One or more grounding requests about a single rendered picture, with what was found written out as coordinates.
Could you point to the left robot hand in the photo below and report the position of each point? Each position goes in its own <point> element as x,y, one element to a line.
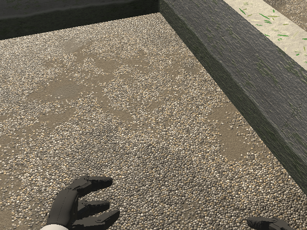
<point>68,212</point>

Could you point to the right robot hand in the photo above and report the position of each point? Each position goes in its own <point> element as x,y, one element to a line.
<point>262,223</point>

